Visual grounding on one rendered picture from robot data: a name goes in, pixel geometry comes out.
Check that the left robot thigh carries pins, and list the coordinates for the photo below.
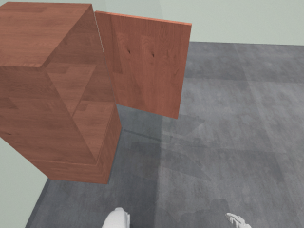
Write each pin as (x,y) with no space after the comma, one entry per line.
(117,219)

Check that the robot right hand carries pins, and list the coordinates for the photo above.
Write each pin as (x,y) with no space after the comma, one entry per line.
(237,221)

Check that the cupboard door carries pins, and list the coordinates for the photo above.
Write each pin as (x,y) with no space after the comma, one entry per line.
(146,60)

